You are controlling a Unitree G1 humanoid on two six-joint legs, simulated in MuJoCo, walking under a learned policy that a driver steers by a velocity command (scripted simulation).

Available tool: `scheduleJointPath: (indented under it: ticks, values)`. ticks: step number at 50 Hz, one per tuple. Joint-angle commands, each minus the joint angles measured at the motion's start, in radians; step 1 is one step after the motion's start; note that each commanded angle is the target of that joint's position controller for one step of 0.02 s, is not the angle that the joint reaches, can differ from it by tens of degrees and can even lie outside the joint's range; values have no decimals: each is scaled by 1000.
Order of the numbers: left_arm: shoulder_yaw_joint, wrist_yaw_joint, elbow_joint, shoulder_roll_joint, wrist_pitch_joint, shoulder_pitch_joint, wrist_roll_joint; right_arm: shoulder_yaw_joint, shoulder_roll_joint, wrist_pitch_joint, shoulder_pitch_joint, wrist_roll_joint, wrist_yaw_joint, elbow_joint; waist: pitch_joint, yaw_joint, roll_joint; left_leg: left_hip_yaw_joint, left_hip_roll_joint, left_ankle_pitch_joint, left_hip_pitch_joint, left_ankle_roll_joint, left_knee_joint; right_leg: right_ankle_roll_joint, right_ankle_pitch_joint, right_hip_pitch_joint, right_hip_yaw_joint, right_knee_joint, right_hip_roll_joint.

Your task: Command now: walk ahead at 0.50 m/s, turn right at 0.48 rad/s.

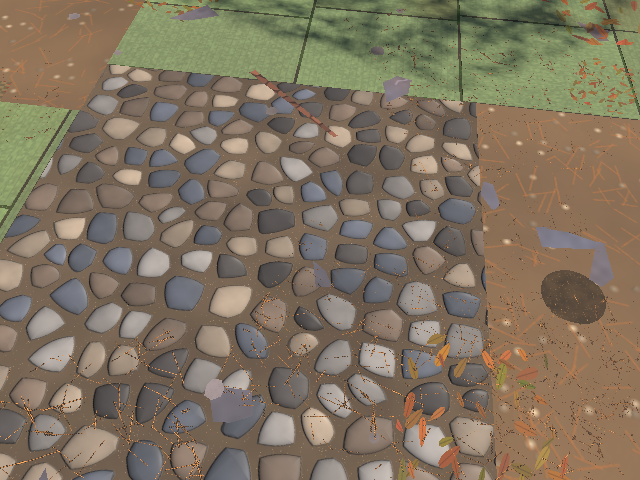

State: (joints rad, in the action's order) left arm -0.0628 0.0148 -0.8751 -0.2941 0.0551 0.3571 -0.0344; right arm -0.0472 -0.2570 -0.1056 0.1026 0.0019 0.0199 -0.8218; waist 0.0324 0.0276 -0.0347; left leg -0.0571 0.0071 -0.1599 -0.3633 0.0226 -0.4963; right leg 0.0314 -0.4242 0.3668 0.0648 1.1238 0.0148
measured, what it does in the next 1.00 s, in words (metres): walks ahead, turning right: right foot, then left foot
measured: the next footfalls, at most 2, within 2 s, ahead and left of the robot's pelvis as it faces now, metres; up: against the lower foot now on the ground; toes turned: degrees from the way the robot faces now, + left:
right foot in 0.42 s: +0.35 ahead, -0.18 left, +0.00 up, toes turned -18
left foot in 0.92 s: +0.69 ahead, -0.10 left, +0.00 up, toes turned -29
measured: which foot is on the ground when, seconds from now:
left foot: down 0.00-0.42, up 0.44-0.90, down 0.92-1.00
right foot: up 0.00-0.40, down 0.42-0.94, up 0.96-1.00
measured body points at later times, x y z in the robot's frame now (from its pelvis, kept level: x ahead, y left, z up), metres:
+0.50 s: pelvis +0.25 -0.07 -0.01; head +0.29 -0.10 +0.43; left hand +0.49 +0.14 -0.10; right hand +0.24 -0.37 -0.14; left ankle +0.13 +0.11 -0.64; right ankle +0.31 -0.16 -0.73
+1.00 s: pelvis +0.54 -0.13 -0.01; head +0.56 -0.14 +0.44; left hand +0.73 +0.10 -0.13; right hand +0.57 -0.44 -0.10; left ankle +0.65 -0.08 -0.73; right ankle +0.35 -0.17 -0.66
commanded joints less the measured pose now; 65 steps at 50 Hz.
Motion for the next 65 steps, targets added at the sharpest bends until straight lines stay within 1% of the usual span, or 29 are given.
scheduleJointPath:
  ticks: [1,5,10,15,18,20,21,22,23,24,25,26,27,31,36,42,44,45,46,47,48,49,50,51,52,54,57,61,65]
  values:
    - [-32,1,87,-79,-3,-6,2,-26,-94,-8,57,10,-5,7,-50,-35,170,286,272,-52,249,133,312,0,113,269,50,53,127]
    - [-30,-2,128,-44,-34,-52,8,-42,-127,-22,55,12,-14,-20,-7,-19,114,125,269,105,207,163,374,-21,227,306,44,-29,143]
    - [-19,-31,177,-24,-22,-184,11,-53,-168,-7,88,8,-29,-37,24,-60,81,-36,245,192,263,146,383,-22,439,305,-15,-301,126]
    - [-9,-61,252,-21,-24,-328,12,-67,-209,26,166,-13,-32,-61,70,-106,70,-102,290,253,410,127,340,11,394,328,-86,-453,101]
    - [-27,-70,274,-60,-30,-297,14,-79,-244,47,153,-29,-35,-57,21,-57,110,-148,298,619,475,96,188,61,254,217,-154,-481,32]
    - [-71,-62,223,-131,-35,-74,10,-80,-251,62,124,-39,-38,-47,-106,78,105,-194,255,808,412,58,-136,120,266,-95,-200,-554,-61]
    - [-109,-42,175,-210,-45,102,7,-65,-215,57,137,-19,-40,-35,-199,150,23,-196,215,568,183,10,-429,170,282,-408,-69,-582,-14]
    - [-124,-33,179,-328,-39,69,-3,-18,-61,32,214,24,-27,26,-249,25,-260,-133,12,-354,-284,-53,-779,341,130,-711,487,-673,242]
    - [-96,-42,220,-255,-17,91,10,-21,-122,-11,134,-11,-14,36,-388,82,-137,121,-24,-449,-396,-39,-902,396,16,-770,764,-825,327]
    - [-77,-49,210,-194,0,60,20,-36,-176,-33,33,-50,-5,69,-255,97,-74,136,22,-351,-482,-13,-892,340,102,-698,632,-850,305]
    - [-69,-48,213,-170,9,7,18,-31,-163,-45,25,-42,-9,69,-175,56,-16,136,66,-262,-452,3,-809,305,197,-563,503,-841,261]
    - [-59,-46,225,-138,11,-66,19,-36,-166,-46,35,-17,-16,54,-123,12,20,139,98,-208,-383,-2,-720,276,300,-428,406,-845,221]
    - [-48,-41,243,-112,12,-110,30,-44,-176,-35,59,-8,-16,46,-105,-23,2,148,120,-169,-309,-7,-665,262,381,-336,346,-864,193]
    - [-53,-18,243,-145,18,-95,23,-38,-133,5,33,14,-17,65,-64,-43,10,118,99,-60,-253,-68,-481,267,505,-187,246,-914,148]
    - [-60,2,219,-160,8,-30,17,-18,-93,1,-142,3,-7,120,-15,23,-38,109,31,236,-184,-89,-122,196,362,-121,184,-906,81]
    - [-52,6,165,-134,2,35,20,-23,-132,-20,-167,-7,20,138,-6,43,-81,113,32,211,-168,-32,-7,170,362,-286,247,-811,170]
    - [-53,4,158,-141,-6,29,24,-30,-150,-24,-121,-7,21,130,-8,17,-106,72,14,112,-123,14,14,152,533,-345,241,-753,185]
    - [-48,4,159,-130,-10,19,25,-45,-174,-26,-35,-2,17,103,-58,-26,-92,42,-14,107,-11,47,44,131,710,-362,199,-645,145]
    - [-34,5,169,-106,-12,16,34,-58,-211,-28,103,6,16,76,-182,-85,-51,120,54,157,208,104,5,102,731,-297,144,-437,96]
    - [-18,5,183,-61,-1,119,33,-80,-298,-25,237,15,17,60,-344,-79,165,480,249,102,576,258,9,22,453,11,60,-85,-29]
    - [-9,3,183,-59,13,139,28,-76,-269,-14,291,-18,31,25,-358,-85,349,841,347,-155,699,342,195,-23,-112,271,46,123,-109]
    - [-23,-1,203,-132,25,36,12,-55,-204,-10,241,-39,33,39,-214,-101,224,822,330,-315,618,292,229,-8,-90,392,90,187,-42]
    - [-21,-4,226,-137,36,-70,11,-45,-173,0,187,-25,28,61,-119,-104,126,693,287,-285,493,254,236,0,-12,399,68,164,-4]
    - [-20,-5,243,-125,45,-129,26,-39,-161,6,154,-13,26,68,-41,-86,71,604,247,-183,372,245,255,0,38,392,47,94,22]
    - [-24,-5,246,-120,49,-134,43,-33,-145,7,137,-6,20,75,-34,-61,74,546,214,-91,313,232,265,-3,85,344,48,10,53]
    - [-22,-3,249,-93,49,-117,56,-29,-143,11,122,-1,9,84,-43,-27,120,453,169,250,249,229,261,-33,96,259,24,-88,52]
    - [-10,9,260,-55,34,-142,56,-51,-203,21,147,-8,-12,74,-79,-17,115,336,145,650,191,234,211,-84,133,193,-16,-244,12]
    - [-4,5,277,-41,19,-251,42,-61,-209,66,191,-33,-40,62,-109,-53,133,305,88,568,144,161,169,-99,361,97,-13,-448,-51]
    - [-14,-9,292,-68,25,-314,36,-63,-196,100,209,-31,-57,71,-105,-61,150,414,94,394,196,135,97,-90,371,55,32,-596,-77]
